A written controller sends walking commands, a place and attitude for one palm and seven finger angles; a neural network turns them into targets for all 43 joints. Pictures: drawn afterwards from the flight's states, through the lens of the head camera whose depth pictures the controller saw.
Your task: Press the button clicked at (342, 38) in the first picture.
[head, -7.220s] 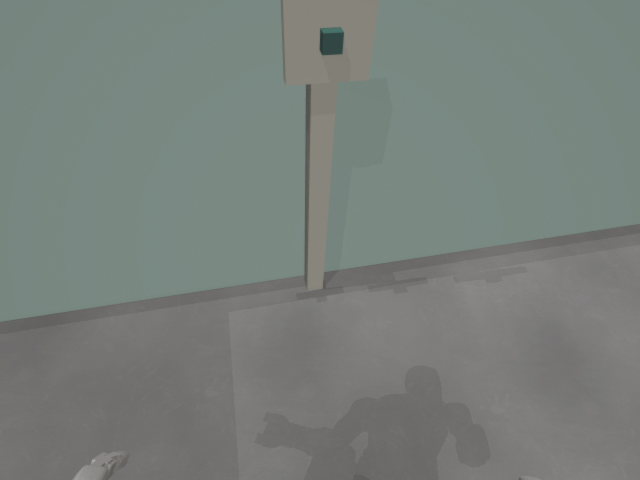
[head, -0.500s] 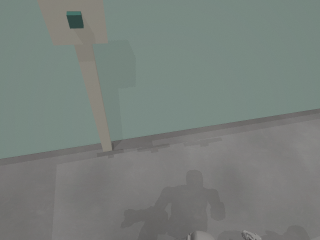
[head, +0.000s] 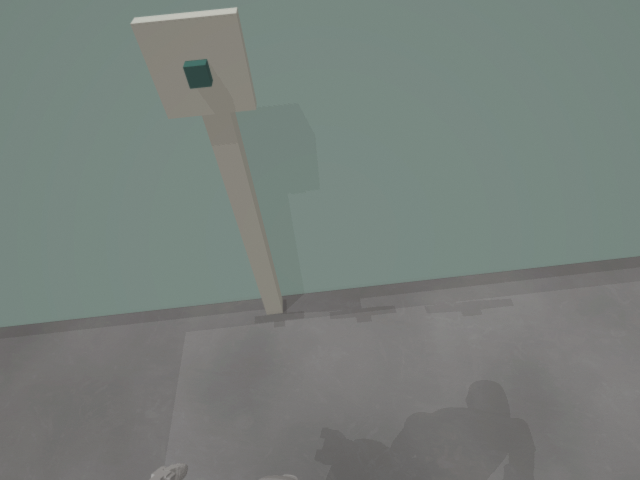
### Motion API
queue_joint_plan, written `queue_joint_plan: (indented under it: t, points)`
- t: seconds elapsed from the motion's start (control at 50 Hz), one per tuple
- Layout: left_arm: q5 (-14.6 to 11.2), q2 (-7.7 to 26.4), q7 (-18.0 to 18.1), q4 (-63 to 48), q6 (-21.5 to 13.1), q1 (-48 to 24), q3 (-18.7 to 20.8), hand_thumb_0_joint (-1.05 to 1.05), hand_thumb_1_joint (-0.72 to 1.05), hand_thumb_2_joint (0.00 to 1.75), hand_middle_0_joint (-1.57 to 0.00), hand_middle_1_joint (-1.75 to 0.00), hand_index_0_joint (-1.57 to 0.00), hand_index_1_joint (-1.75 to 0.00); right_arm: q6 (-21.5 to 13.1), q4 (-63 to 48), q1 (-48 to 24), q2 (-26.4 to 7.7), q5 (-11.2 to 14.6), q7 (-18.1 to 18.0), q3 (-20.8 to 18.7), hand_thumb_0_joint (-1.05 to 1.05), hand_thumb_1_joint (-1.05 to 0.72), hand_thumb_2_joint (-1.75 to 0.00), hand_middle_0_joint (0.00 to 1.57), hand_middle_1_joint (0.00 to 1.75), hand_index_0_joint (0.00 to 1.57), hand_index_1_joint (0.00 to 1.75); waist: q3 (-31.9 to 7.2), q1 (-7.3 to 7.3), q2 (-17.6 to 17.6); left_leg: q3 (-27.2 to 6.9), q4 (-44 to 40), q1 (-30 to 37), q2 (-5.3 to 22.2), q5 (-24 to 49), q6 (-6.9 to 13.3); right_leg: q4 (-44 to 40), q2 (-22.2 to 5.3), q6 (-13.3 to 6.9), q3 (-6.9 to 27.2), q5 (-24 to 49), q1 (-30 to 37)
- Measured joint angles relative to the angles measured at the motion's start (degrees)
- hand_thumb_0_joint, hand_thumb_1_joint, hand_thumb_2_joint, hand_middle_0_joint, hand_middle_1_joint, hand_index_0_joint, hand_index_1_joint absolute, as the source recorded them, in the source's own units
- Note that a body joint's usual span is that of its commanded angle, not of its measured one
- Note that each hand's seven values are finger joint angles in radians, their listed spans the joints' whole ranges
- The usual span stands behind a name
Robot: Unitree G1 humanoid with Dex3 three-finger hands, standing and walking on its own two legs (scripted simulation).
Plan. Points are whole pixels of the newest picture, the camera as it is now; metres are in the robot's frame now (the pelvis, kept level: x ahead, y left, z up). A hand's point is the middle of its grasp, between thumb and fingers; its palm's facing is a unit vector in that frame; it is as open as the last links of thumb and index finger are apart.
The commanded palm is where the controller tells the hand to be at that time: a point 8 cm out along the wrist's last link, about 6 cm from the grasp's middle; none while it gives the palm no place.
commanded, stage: take the last steps up to it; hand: left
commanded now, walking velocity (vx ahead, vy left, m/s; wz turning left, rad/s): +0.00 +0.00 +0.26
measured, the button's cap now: (198, 73) +0.76 +0.24 +0.16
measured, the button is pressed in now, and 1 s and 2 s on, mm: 0 0 0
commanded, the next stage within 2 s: come to a stop and stand still in 1.02 s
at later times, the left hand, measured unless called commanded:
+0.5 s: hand out of the picture -0.09 +0.20 -0.18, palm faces +0.18 -0.97 -0.14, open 7.4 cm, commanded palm none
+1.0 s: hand (229, 382) +0.31 +0.18 -0.18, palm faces +0.01 -0.98 -0.22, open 7.4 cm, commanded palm none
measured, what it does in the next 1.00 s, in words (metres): walks ahead: left foot, then right foot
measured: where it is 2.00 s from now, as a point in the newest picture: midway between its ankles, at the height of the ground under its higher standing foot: outside the picture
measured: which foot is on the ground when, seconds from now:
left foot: up 0.00-0.40, down 0.42-0.92, up 0.94-1.00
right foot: down 0.00-0.42, up 0.44-0.88, down 0.90-1.00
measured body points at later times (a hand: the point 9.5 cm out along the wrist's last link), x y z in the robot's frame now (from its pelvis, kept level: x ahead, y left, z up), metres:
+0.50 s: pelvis +0.03 +0.04 +0.00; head +0.01 +0.07 +0.45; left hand -0.10 +0.25 -0.17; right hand +0.13 -0.18 -0.13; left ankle -0.02 +0.14 -0.74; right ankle +0.00 -0.09 -0.71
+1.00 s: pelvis +0.21 -0.01 -0.02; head +0.25 -0.02 +0.43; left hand +0.31 +0.23 -0.16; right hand +0.10 -0.22 -0.17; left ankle +0.04 +0.13 -0.65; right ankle +0.28 -0.09 -0.74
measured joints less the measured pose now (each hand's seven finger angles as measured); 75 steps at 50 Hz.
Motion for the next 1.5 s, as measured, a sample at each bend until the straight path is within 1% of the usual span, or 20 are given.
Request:
queue_joint_plan:
  t: [0.08, 0.16, 0.28, 0.36, 0.42, 0.5, 0.6, 0.72, 0.82, 0.88, 0.92, 0.96, 1.0, 1.06, 1.16, 1.26, 1.3, 1.36, 1.42, 1.5]
  points:
    - [-0.11, -0.83, 0.01, 1.48, -0.11, 2.12, -0.18, 0.01, 0.9, 0.9, -0.2, -0.3, -0.2, -0.3, 0.32, 0.74, -0.14, -0.81, -0.16, 0.37, -0.49, 0.01, -0.9, -0.9, 0.2, 0.3, 0.2, 0.3, -0.15, 0.16, -0.27, 1.85, 13.19, -2.81, 2.97, 2.95, -1.42, -2.71, -1.14, -0.31, -1.64, 1.31, 2.05]
    - [0.02, -1.26, 0.05, 2.86, -0.97, 3.98, -0.05, 0.01, 0.91, 0.9, -0.2, -0.3, -0.2, -0.3, 0.33, 1.8, -0.35, -1.2, -0.37, 0.34, -0.57, 0.01, -0.91, -0.9, 0.2, 0.3, 0.2, 0.3, -0.16, 0.86, -0.43, 1.77, 14.22, -1.7, 6.04, 5.31, -2.53, -4.05, -1.69, -0.32, -3.72, 1.85, 2.94]
    - [0.74, -0.75, -0.54, 6.07, -2.54, 8.96, 0.09, 0.01, 0.91, 0.9, -0.2, -0.3, -0.2, -0.3, -0.32, 3.4, -1.38, -0.73, -0.73, 0.83, -0.02, 0.01, -0.91, -0.9, 0.2, 0.3, 0.2, 0.3, -1.42, 3.41, -1.66, 5.01, 2.77, 3.63, 9.29, 4.02, -2.11, -6.66, -2.15, 0.22, -5.67, 2.6, 4.07]
    - [1.03, -0.21, -0.95, 9.39, -2.51, 12.62, 0.27, 0.01, 0.91, 0.9, -0.2, -0.3, -0.2, -0.3, -1.79, 3.35, -3.31, 0.46, -0.43, 0.78, 0.74, 0.01, -0.91, -0.9, 0.2, 0.3, 0.2, 0.3, -1.86, 5.47, -3.22, 8.02, -8.78, 8.32, 9.1, 1.15, -0.8, -7.21, -2.53, 1.19, -5.8, 2.48, 4.37]
    - [0.46, 0.0, -1.18, 12.1, -1.9, 15.48, 0.49, 0.01, 0.91, 0.9, -0.2, -0.3, -0.2, -0.3, -4.03, 2.72, -4.45, 1.43, -0.12, 0.36, 1.59, 0.01, -0.91, -0.9, 0.2, 0.3, 0.2, 0.3, -2.19, 6.03, -3.6, 10.01, -20.75, 13.81, 8.67, 5.4, 0.07, -3.92, -2.28, 2.49, -5.7, 0.35, 3.46]
    - [0.6, 0.45, -1.71, 15.43, 0.4, 16.94, 0.59, 0.01, 0.91, 0.9, -0.2, -0.3, -0.19, -0.3, -6.02, 2.39, -4.18, 4.36, -0.39, -0.37, 2.55, 0.01, -0.91, -0.9, 0.2, 0.3, 0.2, 0.3, -2.34, 5.07, -5.66, 11.92, -20.8, 16.56, 8.06, 5.75, 1.97, 14.3, -2.53, 2.0, -2.54, -8.55, -3.49]
    - [0.97, 0.74, -2.78, 14.89, 0.27, 13.57, 1.22, 0.01, 0.91, 0.9, -0.2, -0.3, -0.19, -0.3, -7.02, 3.32, -0.06, 4.03, -0.1, -1.91, 2.14, -0.01, -0.95, -0.9, 0.2, 0.3, 0.2, 0.3, -2.05, 3.17, -5.25, 12.08, -27.94, 22.6, 7.7, 7.09, 2.16, 28.36, -3.76, 2.78, -1.03, -0.75, -13.46]
    - [0.71, 1.78, -2.9, 11.41, -0.04, 6.74, 1.97, 0.01, 0.91, 0.9, -0.19, -0.3, -0.19, -0.3, -7.06, 6.81, 5.59, 5.06, 0.07, -2.18, 2.88, 0.0, -0.93, -0.9, 0.2, 0.3, 0.2, 0.3, -0.35, 2.71, -5.94, 13.43, -32.24, 27.62, 7.27, 6.13, 1.35, 29.47, -5.24, 3.85, -0.01, 6.45, -21.31]
    - [0.29, 1.89, -3.17, 9.48, -0.07, 0.58, 1.77, 0.01, 0.91, 0.9, -0.19, -0.3, -0.19, -0.3, -6.96, 8.95, 9.18, 5.9, -0.58, -2.16, 2.83, 0.0, -0.91, -0.9, 0.2, 0.3, 0.2, 0.3, 1.86, 0.24, -4.58, 14.33, -32.07, 30.59, 8.41, 2.7, -0.53, 17.01, -5.07, 2.72, -2.16, 6.8, -20.34]
    - [0.1, 1.87, -3.24, 8.26, -1.24, -2.39, 1.57, 0.01, 0.91, 0.9, -0.19, -0.3, -0.19, -0.3, -6.6, 10.27, 10.88, 5.9, -0.65, -1.94, 2.64, 0.0, -0.91, -0.9, 0.2, 0.3, 0.2, 0.3, 3.03, -1.14, -2.96, 14.63, -28.65, 31.43, 10.27, -1.31, -2.27, 8.19, -3.2, 1.02, -3.64, 5.75, -16.24]
    - [0.3, 2.04, -3.05, 7.58, -3.2, -3.4, 1.65, 0.01, 0.91, 0.9, -0.19, -0.3, -0.19, -0.3, -6.05, 11.45, 11.7, 5.97, -0.19, -1.53, 2.41, 0.01, -0.91, -0.9, 0.2, 0.3, 0.2, 0.3, 3.36, -0.87, -2.29, 14.4, -18.91, 28.89, 12.23, -4.99, -2.31, 4.54, -1.72, -0.26, -4.53, 9.34, -13.11]
    - [0.07, 1.66, -2.53, 7.27, -4.68, -4.33, 1.65, 0.01, 0.91, 0.9, -0.19, -0.3, -0.19, -0.3, -5.08, 11.71, 10.31, 5.73, 0.55, -1.34, 2.3, 0.01, -0.9, -0.9, 0.2, 0.3, 0.2, 0.3, 4.31, -0.81, -1.74, 9.97, 1.31, 20.75, 12.17, -7.23, -0.69, 8.02, -1.08, -1.35, -5.09, 5.93, -12.89]
    - [-0.22, 1.08, -2.05, 7.35, -4.92, -4.26, 1.35, 0.0, 0.91, 0.9, -0.19, -0.3, -0.19, -0.3, -4.62, 11.14, 8.37, 5.34, 0.91, -1.23, 2.0, 0.01, -0.9, -0.9, 0.2, 0.3, 0.2, 0.3, 4.4, -0.53, -1.76, 7.62, 16.32, 12.89, 11.03, -5.43, 0.6, 6.99, -0.73, -1.82, -5.47, 3.52, -10.28]
    - [-0.17, -0.2, -1.23, 8.21, -4.54, -2.73, 0.68, 0.0, 0.91, 0.9, -0.2, -0.3, -0.19, -0.3, -4.45, 8.96, 4.65, 4.3, 0.38, -1.24, 1.59, 0.01, -0.91, -0.9, 0.2, 0.3, 0.2, 0.3, 3.21, -0.13, -1.6, 7.84, 21.87, 3.68, 11.25, -0.26, 0.95, 1.93, -0.05, -1.54, -5.87, 4.2, -5.89]
    - [0.06, -0.04, -0.15, 9.67, -4.24, 0.27, 0.74, -0.01, 0.94, 0.9, -0.2, -0.3, -0.2, -0.3, -4.53, 4.7, -1.38, 3.48, -0.16, -1.07, 1.44, 0.01, -0.91, -0.9, 0.2, 0.3, 0.2, 0.3, 0.85, 0.36, -1.2, 9.07, 9.41, -2.85, 12.27, 4.48, -0.41, -4.2, 1.23, -1.75, -6.53, 4.73, -0.91]
    - [0.15, -1.02, 0.02, 11.2, -3.27, 2.8, -0.18, 0.0, 0.93, 0.9, -0.2, -0.3, -0.2, -0.3, -4.94, 3.86, -5.57, 2.82, 0.31, -1.63, 2.09, 0.01, -0.93, -0.9, 0.2, 0.3, 0.2, 0.3, 0.26, 2.44, -1.21, 9.02, -9.04, 1.45, 11.06, 9.3, -1.6, -4.26, 2.31, -1.02, -6.0, 2.6, 2.03]
    - [-0.11, -1.42, 0.12, 11.53, -2.54, 3.91, -0.43, 0.0, 0.93, 0.9, -0.2, -0.3, -0.2, -0.3, -5.11, 3.84, -6.27, 2.98, 0.55, -1.64, 2.33, 0.01, -0.93, -0.9, 0.2, 0.3, 0.19, 0.3, 0.18, 3.08, -1.3, 9.08, -16.37, 5.35, 10.52, 15.12, -0.56, -1.56, 2.47, -0.38, -5.83, 0.27, 2.32]
    - [-0.41, -0.97, 0.55, 11.13, -0.92, 4.4, -0.18, 0.01, 0.92, 0.9, -0.2, -0.3, -0.2, -0.3, -4.7, 3.53, -7.37, 4.86, 0.5, -1.79, 2.79, 0.0, -0.92, -0.9, 0.2, 0.3, 0.2, 0.3, 0.97, 4.09, -4.64, 10.68, -17.16, 7.32, 8.55, 12.65, 1.94, 2.75, 0.17, 1.06, -4.37, -1.19, 1.61]
    - [-0.49, -0.82, 0.58, 10.18, 0.45, 3.93, 0.14, 0.01, 0.91, 0.9, -0.2, -0.3, -0.2, -0.3, -4.27, 2.26, -8.93, 5.86, 0.43, -2.42, 2.98, 0.0, -0.92, -0.9, 0.2, 0.3, 0.2, 0.3, 2.52, 4.29, -5.17, 11.55, -18.74, 7.83, 8.22, 13.28, 2.53, 14.47, 0.07, 2.38, -1.23, -11.25, -2.84]
    - [-0.23, -0.36, 0.47, 8.4, 1.39, 2.59, 1.21, 0.01, 0.91, 0.9, -0.2, -0.3, -0.2, -0.3, -3.25, 0.59, -11.25, 5.32, -0.02, -2.57, 2.34, 0.0, -0.92, -0.9, 0.2, 0.3, 0.2, 0.3, 4.73, 3.75, -3.52, 11.39, -20.09, 6.59, 9.13, 15.56, 2.22, 26.81, 0.66, 3.16, 1.81, -14.43, -8.49]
